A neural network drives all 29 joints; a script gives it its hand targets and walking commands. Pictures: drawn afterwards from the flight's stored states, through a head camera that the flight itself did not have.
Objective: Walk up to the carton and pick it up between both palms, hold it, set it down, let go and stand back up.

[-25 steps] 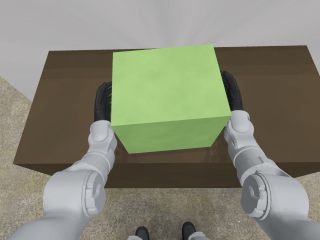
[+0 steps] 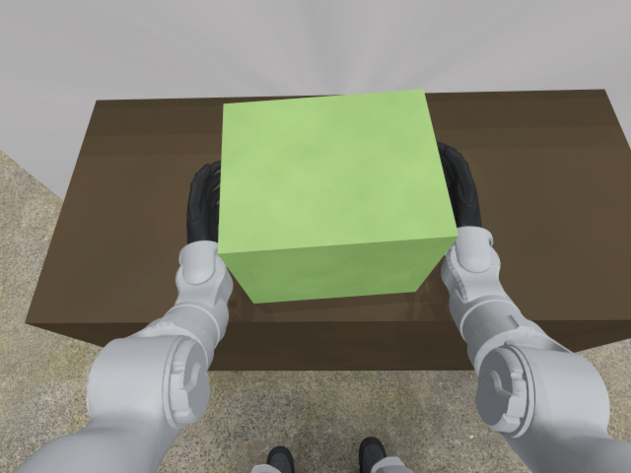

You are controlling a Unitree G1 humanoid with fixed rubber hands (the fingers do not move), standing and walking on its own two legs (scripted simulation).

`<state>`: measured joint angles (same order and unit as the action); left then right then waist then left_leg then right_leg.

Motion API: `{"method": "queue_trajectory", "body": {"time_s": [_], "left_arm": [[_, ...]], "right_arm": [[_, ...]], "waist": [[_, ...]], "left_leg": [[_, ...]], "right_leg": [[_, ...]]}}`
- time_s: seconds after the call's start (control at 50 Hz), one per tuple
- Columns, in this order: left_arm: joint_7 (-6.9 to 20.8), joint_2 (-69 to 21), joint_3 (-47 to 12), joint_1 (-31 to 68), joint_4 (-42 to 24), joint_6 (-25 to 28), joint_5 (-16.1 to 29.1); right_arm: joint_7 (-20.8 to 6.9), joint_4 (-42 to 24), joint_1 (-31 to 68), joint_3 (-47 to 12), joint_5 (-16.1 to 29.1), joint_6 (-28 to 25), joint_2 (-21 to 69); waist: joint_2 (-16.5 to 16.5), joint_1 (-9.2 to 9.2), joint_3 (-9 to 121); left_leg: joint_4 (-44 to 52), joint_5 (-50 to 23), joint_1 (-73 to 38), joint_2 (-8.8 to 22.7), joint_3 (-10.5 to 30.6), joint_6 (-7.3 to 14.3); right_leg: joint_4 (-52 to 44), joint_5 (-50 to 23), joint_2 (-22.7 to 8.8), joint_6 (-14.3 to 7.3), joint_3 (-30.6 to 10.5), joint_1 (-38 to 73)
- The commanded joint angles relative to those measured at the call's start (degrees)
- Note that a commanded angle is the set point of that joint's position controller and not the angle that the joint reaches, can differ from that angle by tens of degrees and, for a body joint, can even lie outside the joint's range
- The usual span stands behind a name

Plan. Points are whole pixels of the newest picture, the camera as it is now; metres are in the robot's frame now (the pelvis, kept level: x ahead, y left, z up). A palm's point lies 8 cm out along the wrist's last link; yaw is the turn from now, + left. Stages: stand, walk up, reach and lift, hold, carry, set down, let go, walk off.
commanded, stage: reach and lift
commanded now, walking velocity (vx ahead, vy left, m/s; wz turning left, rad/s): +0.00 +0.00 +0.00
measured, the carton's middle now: (329, 207) +0.45 +0.00 +0.00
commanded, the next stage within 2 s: none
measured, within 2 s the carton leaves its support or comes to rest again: leaves its support in 1.30 s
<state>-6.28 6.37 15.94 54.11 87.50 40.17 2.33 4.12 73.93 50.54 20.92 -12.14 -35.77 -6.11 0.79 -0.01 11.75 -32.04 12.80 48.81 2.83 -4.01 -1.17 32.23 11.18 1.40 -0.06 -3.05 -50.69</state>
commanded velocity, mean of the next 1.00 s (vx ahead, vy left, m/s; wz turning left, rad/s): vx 0.00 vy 0.00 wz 0.00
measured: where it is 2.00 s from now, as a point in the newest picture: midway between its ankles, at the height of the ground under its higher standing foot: outside the picture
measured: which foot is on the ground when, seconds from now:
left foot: down 0.00-1.00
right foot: down 0.00-1.00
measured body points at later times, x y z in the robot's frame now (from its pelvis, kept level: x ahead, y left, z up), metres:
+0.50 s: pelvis +0.00 +0.00 +0.00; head +0.15 -0.01 +0.42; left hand +0.44 +0.16 -0.01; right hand +0.44 -0.17 +0.01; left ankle -0.01 +0.13 -0.72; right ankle +0.01 -0.12 -0.72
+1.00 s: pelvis -0.02 +0.00 +0.00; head +0.12 -0.01 +0.43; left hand +0.41 +0.16 -0.01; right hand +0.42 -0.17 +0.01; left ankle -0.01 +0.13 -0.72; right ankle +0.01 -0.12 -0.72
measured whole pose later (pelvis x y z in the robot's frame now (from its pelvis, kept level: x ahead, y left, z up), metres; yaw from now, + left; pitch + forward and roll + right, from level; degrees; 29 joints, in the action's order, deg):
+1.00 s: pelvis -0.02 +0.00 +0.00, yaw +0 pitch +28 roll +1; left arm -7.2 4.5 12.3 45.5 76.5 34.8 4.4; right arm 6.0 76.7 47.7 16.9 -10.8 -38.2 -6.1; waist 0.8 0.0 12.8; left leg -32.0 11.3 48.8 2.8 -4.0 -1.2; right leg 32.2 9.7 1.4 -0.1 -3.0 -50.7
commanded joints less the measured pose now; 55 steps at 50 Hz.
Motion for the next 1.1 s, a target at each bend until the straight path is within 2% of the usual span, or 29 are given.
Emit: {"method": "queue_trajectory", "body": {"time_s": [0.0,0.06,0.1,0.18,0.2,0.3,0.32,0.34,0.36,0.4,0.44,0.5,0.52,0.54,0.58,0.6,0.62,0.64,0.72,0.74,0.8,0.84,0.9,0.94,0.98,1.0,1.02,1.04,1.08], "left_arm": [[9.3,-34.0,-11.3,24.2,-3.8,2.8,-12.1],[9.6,-33.3,-11.5,23.1,-2.2,3.0,-13.1],[9.7,-34.5,-13.5,23.4,-2.5,2.9,-11.4],[9.3,-35.1,-13.3,21.6,-2.7,2.6,-11.3],[9.6,-34.2,-13.3,21.8,-2.2,2.5,-11.7],[9.4,-35.5,-15.0,22.7,-3.7,2.3,-10.0],[9.1,-35.1,-16.2,20.6,-3.7,1.6,-9.5],[9.2,-36.7,-16.2,19.7,-3.8,1.6,-9.7],[9.3,-36.4,-15.8,21.8,-4.6,1.2,-8.9],[9.0,-37.9,-19.9,20.7,-7.1,0.6,-7.5],[9.2,-35.7,-16.5,17.7,-4.7,0.5,-7.7],[9.4,-36.1,-17.2,18.9,-5.7,0.4,-8.2],[9.4,-37.2,-18.0,20.0,-5.4,-0.2,-7.2],[9.6,-36.3,-18.2,19.7,-4.5,-0.2,-7.9],[9.2,-37.4,-20.4,19.1,-6.6,-1.0,-5.0],[9.1,-37.9,-20.8,20.6,-9.2,-0.8,-4.6],[9.1,-37.3,-19.3,18.3,-8.6,-1.0,-5.5],[9.0,-37.1,-19.6,18.8,-8.5,-1.4,-5.1],[9.1,-37.2,-19.5,17.4,-9.1,-2.3,-5.5],[9.2,-37.2,-21.9,18.6,-11.6,-2.5,-3.5],[8.9,-37.2,-21.5,17.1,-14.1,-2.1,-3.4],[8.5,-37.9,-23.8,17.4,-15.3,-3.0,-2.6],[8.6,-38.1,-24.0,15.1,-16.2,-3.5,-0.9],[8.0,-39.2,-25.8,18.0,-23.5,-3.5,-0.4],[8.1,-39.0,-25.4,18.1,-20.6,-4.5,-0.2],[8.0,-38.1,-26.7,18.0,-26.1,-3.9,1.0],[8.1,-40.2,-27.3,20.2,-23.0,-4.2,0.3],[8.0,-38.9,-26.0,17.5,-24.4,-4.3,-0.1],[8.1,-39.1,-27.8,19.2,-24.8,-5.3,1.2]], "right_arm": [[-8.2,5.0,24.3,-15.9,-13.1,-5.7,33.7],[-8.6,6.5,23.7,-15.6,-12.1,-6.7,32.2],[-7.9,9.6,22.0,-15.2,-12.7,-6.8,31.3],[-8.2,7.7,23.9,-16.6,-11.7,-7.7,30.9],[-7.9,11.4,21.7,-16.6,-13.0,-7.2,31.2],[-7.8,7.6,24.4,-16.3,-11.4,-8.2,29.6],[-8.1,11.9,23.4,-16.2,-11.2,-7.7,28.9],[-7.9,8.5,23.2,-18.6,-10.3,-8.2,30.3],[-7.9,8.8,23.5,-18.2,-10.7,-7.4,30.5],[-7.9,10.9,20.9,-19.1,-9.4,-7.4,30.2],[-8.0,6.4,22.8,-19.8,-8.8,-7.8,30.0],[-7.8,7.4,21.7,-21.7,-7.6,-7.0,30.6],[-7.5,6.5,22.8,-19.7,-8.0,-6.9,31.0],[-7.7,6.7,22.5,-20.8,-7.8,-6.9,29.7],[-7.9,7.1,22.2,-20.6,-7.8,-6.5,28.4],[-7.7,9.0,20.0,-19.9,-7.5,-6.0,29.5],[-8.1,7.1,22.1,-22.0,-7.3,-6.5,29.5],[-7.7,6.8,21.3,-21.8,-7.8,-6.0,30.2],[-8.0,4.0,20.7,-24.6,-6.8,-5.3,31.6],[-8.2,5.7,20.0,-23.2,-6.1,-4.9,30.9],[-7.8,3.7,18.8,-25.6,-4.8,-4.7,32.0],[-8.1,4.2,18.0,-25.8,-4.4,-4.0,29.8],[-7.6,-1.2,18.3,-26.9,-3.4,-3.3,30.9],[-7.9,-4.0,18.7,-26.6,-2.7,-2.6,32.7],[-8.0,-3.3,19.1,-28.8,-3.8,-1.6,31.9],[-7.8,-4.6,17.3,-29.3,-2.8,-1.2,32.8],[-7.7,-4.2,18.1,-28.4,-3.6,-1.2,33.0],[-7.5,-6.1,17.2,-30.0,-2.5,-0.4,35.5],[-7.2,-8.0,19.0,-29.9,-2.3,0.5,34.6]], "waist": [[-2.3,1.29,47.4],[0.1,1.01,45.2],[-0.5,-0.94,46.6],[-0.9,0.72,47.5],[-0.7,0.89,47.0],[-1.0,-0.63,48.1],[-0.7,0.12,48.9],[-0.3,1.63,49.2],[-1.7,0.68,49.3],[1.0,-0.46,51.0],[-2.8,1.11,51.8],[-0.8,1.66,49.8],[-1.5,-0.19,51.5],[-0.6,0.97,49.8],[-0.4,-0.34,52.0],[-1.1,-1.1,52.9],[-2.1,0.74,51.4],[-2.1,-0.35,53.5],[-3.0,0.83,52.7],[-1.5,-0.39,53.5],[-1.6,0.94,57.3],[0.1,0.65,57.3],[-3.3,0.86,57.1],[-2.1,-0.16,59.9],[-2.2,1.02,56.2],[-2.0,0.24,58.6],[-1.2,-0.77,56.1],[-3.1,0.97,56.6],[-3.6,-0.41,56.6]], "left_leg": [[-2.5,-24.8,-14.0,-3.3,-0.4,-0.9],[-2.4,-26.4,-14.1,-3.3,-0.3,-1.4],[-3.1,-26.8,-15.3,-3.0,0.1,-1.4],[-3.8,-29.5,-17.6,-2.7,0.7,-1.9],[-2.9,-27.7,-14.5,-3.4,0.1,-1.4],[-3.7,-28.8,-18.7,-2.9,1.5,-1.9],[-3.9,-30.6,-18.9,-3.1,1.1,-2.1],[-4.6,-32.5,-19.5,-3.1,1.0,-2.3],[-4.4,-30.8,-20.2,-2.8,0.8,-2.5],[-5.5,-34.6,-22.5,-2.7,1.6,-3.2],[-5.1,-31.4,-19.5,-3.7,0.7,-1.9],[-4.4,-30.8,-18.4,-3.9,1.0,-1.7],[-4.9,-31.6,-19.9,-3.5,2.1,-2.3],[-5.1,-31.4,-21.1,-3.5,1.7,-2.1],[-5.7,-35.2,-24.2,-2.6,2.7,-3.1],[-6.5,-34.3,-24.1,-3.1,2.1,-2.9],[-6.3,-34.2,-22.8,-3.5,1.8,-2.6],[-6.3,-33.5,-22.3,-3.6,2.2,-2.6],[-4.1,-30.7,-20.9,-3.8,1.8,-1.8],[-3.9,-30.5,-21.0,-4.1,1.4,-2.0],[-5.0,-33.2,-21.8,-4.3,1.5,-2.0],[-4.6,-31.6,-21.4,-4.3,2.0,-2.2],[-4.7,-27.3,-19.7,-5.0,1.5,-1.4],[-4.8,-28.9,-23.6,-4.6,2.4,-1.9],[-3.1,-23.0,-19.6,-5.0,1.9,-1.4],[-3.5,-23.5,-20.8,-5.3,1.6,-1.5],[-3.2,-21.8,-20.9,-5.0,2.3,-1.6],[-2.3,-20.0,-20.5,-5.3,1.3,-0.8],[-2.2,-18.2,-20.0,-5.5,1.7,-0.8]], "right_leg": [[3.5,-46.8,0.0,2.3,7.1,36.2],[3.3,-47.5,-0.2,1.9,6.8,35.8],[3.8,-48.9,0.2,2.2,7.9,35.0],[3.1,-48.1,0.6,1.8,7.7,32.6],[3.8,-49.6,0.4,2.2,7.7,35.0],[2.5,-47.1,1.0,1.9,8.8,31.4],[2.9,-47.4,1.3,1.7,9.2,30.4],[3.2,-49.1,1.1,1.2,8.3,30.7],[2.4,-46.6,1.4,1.7,8.5,29.4],[2.8,-48.6,1.6,1.1,8.9,28.3],[2.5,-50.6,1.2,1.7,8.1,31.9],[3.2,-51.9,0.9,1.6,7.6,33.7],[2.6,-50.9,1.3,1.6,8.2,32.7],[2.6,-49.3,1.5,1.3,8.2,31.9],[2.5,-47.5,2.4,1.6,9.8,27.8],[2.3,-48.0,2.2,1.3,8.8,28.6],[2.6,-49.1,2.3,1.3,8.7,30.4],[3.1,-51.1,2.0,1.8,9.0,30.2],[3.0,-51.3,1.8,2.5,8.0,35.6],[2.9,-51.7,2.0,2.1,8.2,35.4],[3.4,-53.2,2.2,2.0,7.6,35.9],[3.6,-51.5,2.3,2.0,7.7,34.8],[2.2,-49.2,2.4,2.0,6.9,36.7],[2.9,-47.9,2.9,1.8,7.8,36.6],[2.5,-43.3,3.1,1.9,7.6,36.4],[1.8,-42.8,2.8,2.1,6.9,36.9],[1.6,-40.4,3.2,2.0,7.5,36.2],[1.6,-41.2,2.9,2.4,6.6,38.5],[1.2,-38.6,3.2,2.7,6.2,38.0]]}}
